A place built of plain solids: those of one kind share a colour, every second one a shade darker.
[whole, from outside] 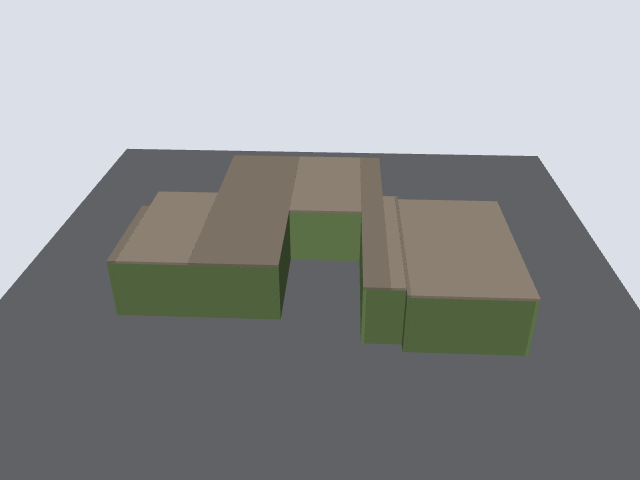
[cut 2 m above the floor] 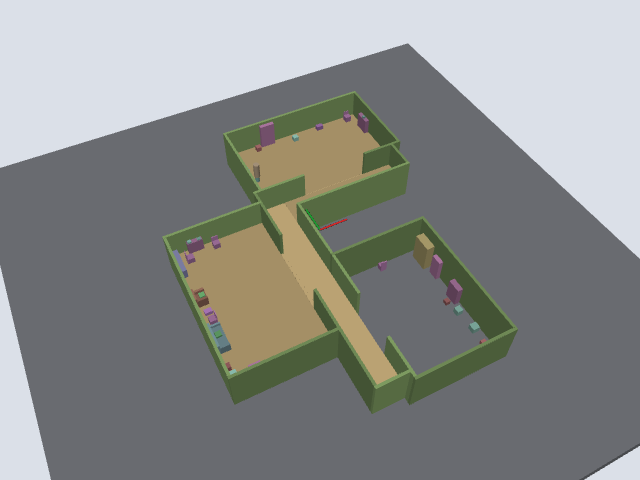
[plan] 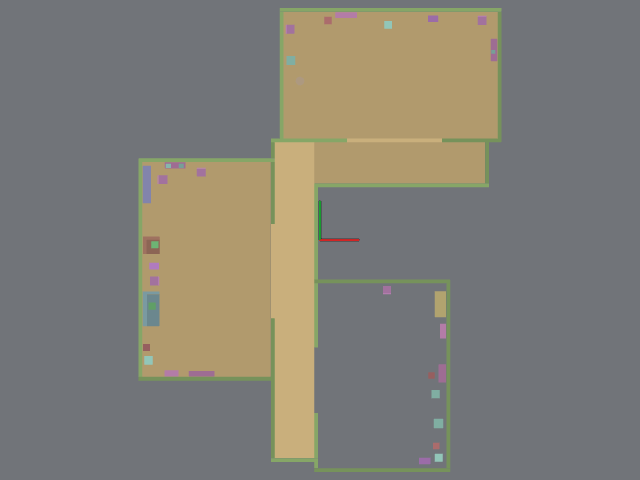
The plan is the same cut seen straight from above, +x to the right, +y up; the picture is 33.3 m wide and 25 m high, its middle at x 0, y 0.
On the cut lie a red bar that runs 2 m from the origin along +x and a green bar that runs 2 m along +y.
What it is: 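A storey of a split-level house; a hall and three lower rooms open beside it; the rooms' floors lie 1.19 m, 0.190 m and not at all below the hall's; a bare drop, one riser, a flush line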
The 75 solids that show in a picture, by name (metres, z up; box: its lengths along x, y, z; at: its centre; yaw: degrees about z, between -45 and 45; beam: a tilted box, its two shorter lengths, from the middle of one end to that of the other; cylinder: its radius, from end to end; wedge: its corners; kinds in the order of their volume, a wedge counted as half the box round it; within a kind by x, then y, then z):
{
 "floor_1": {"box": [6.7, 11.19, 1.24], "at": [-5.91, -1.53, 0.57]},
 "floor_2": {"box": [0.2, 4.91, 1.24], "at": [-2.46, -1.62, 0.57]},
 "floor_3": {"box": [2.06, 16.45, 1.24], "at": [-1.33, -3.13, 0.57]},
 "floor_4": {"box": [11.15, 6.59, 1.05], "at": [3.68, 8.59, 0.47]},
 "floor_5": {"box": [4.94, 0.2, 1.05], "at": [3.88, 5.19, 0.47]},
 "floor_6": {"box": [8.9, 2.14, 1.24], "at": [4.15, 4.02, 0.57]},
 "wall_1": {"box": [0.2, 11.19, 3.77], "at": [-9.35, -1.53, 1.83]},
 "wall_2": {"box": [7.1, 0.2, 3.77], "at": [-5.91, -7.23, 1.83]},
 "wall_3": {"box": [7.1, 0.2, 3.77], "at": [-5.91, 4.17, 1.83]},
 "wall_4": {"box": [0.2, 4.03, 3.77], "at": [-2.46, -9.34, 1.83]},
 "wall_5": {"box": [0.2, 3.05, 3.77], "at": [-2.46, -5.6, 1.83]},
 "wall_6": {"box": [0.2, 3.23, 3.77], "at": [-2.46, 2.45, 1.83]},
 "wall_7": {"box": [0.2, 0.82, 3.77], "at": [-2.46, 4.68, 1.83]},
 "wall_8": {"box": [0.2, 6.59, 3.77], "at": [-2.0, 8.59, 1.83]},
 "wall_9": {"box": [2.46, 0.2, 3.77], "at": [-1.33, -11.46, 1.83]},
 "wall_10": {"box": [3.97, 0.2, 3.77], "at": [-0.57, 5.19, 1.83]},
 "wall_11": {"box": [0.2, 0.32, 3.77], "at": [-0.2, -11.72, 1.83]},
 "wall_12": {"box": [0.2, 2.36, 3.77], "at": [-0.2, -10.18, 1.83]},
 "wall_13": {"box": [0.2, 3.34, 3.77], "at": [-0.2, -3.93, 1.83]},
 "wall_14": {"box": [0.2, 4.81, 3.77], "at": [-0.2, 0.35, 1.83]},
 "wall_15": {"box": [7.09, 0.2, 3.77], "at": [3.24, -11.98, 1.83]},
 "wall_16": {"box": [7.09, 0.2, 3.77], "at": [3.24, -2.16, 1.83]},
 "wall_17": {"box": [11.55, 0.2, 3.77], "at": [3.68, 11.98, 1.83]},
 "wall_18": {"box": [9.1, 0.2, 3.77], "at": [4.25, 2.85, 1.83]},
 "wall_19": {"box": [0.2, 9.63, 3.77], "at": [6.69, -7.07, 1.83]},
 "wall_20": {"box": [3.1, 0.2, 3.77], "at": [7.9, 5.19, 1.83]},
 "wall_21": {"box": [0.2, 2.14, 3.77], "at": [8.7, 4.02, 1.83]},
 "wall_22": {"box": [0.2, 6.59, 3.77], "at": [9.35, 8.59, 1.83]},
 "roof_1": {"box": [9.35, 4.81, 0.16], "at": [-4.78, 0.35, 3.8]},
 "roof_2": {"box": [16.24, 5.27, 0.16], "at": [-1.33, -4.69, 3.8]},
 "roof_3": {"box": [18.25, 1.52, 0.16], "at": [-0.33, 3.51, 3.8]},
 "roof_4": {"box": [9.35, 4.23, 0.16], "at": [2.12, -9.44, 3.8]},
 "roof_5": {"box": [11.36, 0.82, 0.16], "at": [3.12, 4.68, 3.8]},
 "roof_6": {"box": [7.09, 0.52, 0.16], "at": [3.24, -11.82, 3.8]},
 "roof_7": {"box": [12.01, 0.2, 0.16], "at": [3.45, 5.19, 3.8]},
 "roof_8": {"box": [11.55, 6.79, 0.16], "at": [3.68, 8.69, 3.8]},
 "case_1": {"box": [0.74, 0.32, 1.56], "at": [-7.73, -6.95, 1.97]},
 "case_2": {"box": [1.08, 0.33, 0.97], "at": [-7.54, 3.88, 1.67]},
 "case_3": {"box": [1.34, 0.28, 1.26], "at": [-6.16, -6.97, 1.82]},
 "case_4": {"box": [1.14, 0.3, 1.99], "at": [1.37, 11.71, 1.99]},
 "case_5": {"box": [0.4, 0.95, 1.57], "at": [6.37, -6.95, 0.74]},
 "case_6": {"box": [0.32, 0.77, 1.79], "at": [6.41, -4.74, 0.84]},
 "case_7": {"box": [0.34, 1.18, 1.21], "at": [9.06, 9.9, 1.6]},
 "wardrobe_1": {"box": [0.59, 1.35, 2.22], "at": [6.27, -3.35, 1.06]},
 "sofa_1": {"box": [0.22, 1.82, 0.94], "at": [-9.12, -3.59, 1.66]},
 "sofa_2": {"box": [0.66, 0.14, 0.62], "at": [-8.68, -4.43, 1.5]},
 "sofa_3": {"box": [0.66, 1.54, 0.43], "at": [-8.68, -3.59, 1.41]},
 "sideboard_1": {"box": [0.43, 1.95, 0.73], "at": [-9.02, 2.9, 1.56]},
 "pouf_1": {"box": [0.45, 0.45, 0.44], "at": [-8.93, -6.27, 1.41]},
 "pouf_2": {"box": [0.47, 0.47, 0.43], "at": [-1.52, 9.34, 1.22]},
 "pouf_3": {"box": [0.41, 0.41, 0.36], "at": [3.55, 11.2, 1.18]},
 "pouf_4": {"box": [0.43, 0.43, 0.5], "at": [6.02, -8.03, 0.2]},
 "pouf_5": {"box": [0.5, 0.5, 0.48], "at": [6.17, -9.56, 0.19]},
 "pouf_6": {"box": [0.42, 0.42, 0.42], "at": [6.19, -11.34, 0.16]},
 "chair_1": {"box": [0.43, 0.47, 0.43], "at": [-8.64, -2.13, 1.41]},
 "chair_2": {"box": [0.46, 0.46, 0.41], "at": [-8.17, 3.14, 1.4]},
 "chair_3": {"box": [0.47, 0.41, 0.43], "at": [-6.19, 3.5, 1.41]},
 "chair_4": {"box": [0.4, 0.46, 0.45], "at": [-1.53, 10.98, 1.22]},
 "chair_5": {"box": [0.43, 0.06, 0.98], "at": [3.49, -2.8, 0.44]},
 "chair_6": {"box": [0.43, 0.39, 0.48], "at": [3.49, -2.58, 0.19]},
 "chair_7": {"box": [0.46, 0.43, 0.46], "at": [8.44, 11.41, 1.23]},
 "armchair_1": {"box": [0.18, 0.92, 0.94], "at": [-9.13, -0.28, 1.66]},
 "armchair_2": {"box": [0.69, 0.17, 0.68], "at": [-8.69, -0.65, 1.53]},
 "armchair_3": {"box": [0.69, 0.57, 0.45], "at": [-8.69, -0.28, 1.42]},
 "armchair_4": {"box": [0.69, 0.17, 0.68], "at": [-8.69, 0.1, 1.53]},
 "toybox_1": {"box": [0.51, 0.35, 0.28], "at": [-8.64, -1.36, 1.33]},
 "toybox_2": {"box": [0.6, 0.34, 0.39], "at": [5.46, -11.51, 0.15]},
 "toybox_3": {"box": [0.53, 0.35, 0.35], "at": [5.9, 11.52, 1.18]},
 "basket_1": {"box": [0.37, 0.37, 0.37], "at": [-9.03, -5.6, 1.38]},
 "basket_2": {"box": [0.39, 0.39, 0.37], "at": [0.42, 11.44, 1.19]},
 "basket_3": {"box": [0.33, 0.33, 0.35], "at": [5.81, -7.06, 0.12]},
 "basket_4": {"box": [0.35, 0.35, 0.37], "at": [6.06, -10.72, 0.14]},
 "bush_1": {"cylinder": 0.22, "from": [-1.05, 8.28, 1.5], "to": [-1.05, 8.28, 2.68]},
 "cushion_1": {"box": [0.39, 0.39, 0.16], "at": [-8.74, -3.44, 1.7]},
 "cushion_2": {"box": [0.37, 0.37, 0.14], "at": [-8.6, -0.25, 1.71]}
}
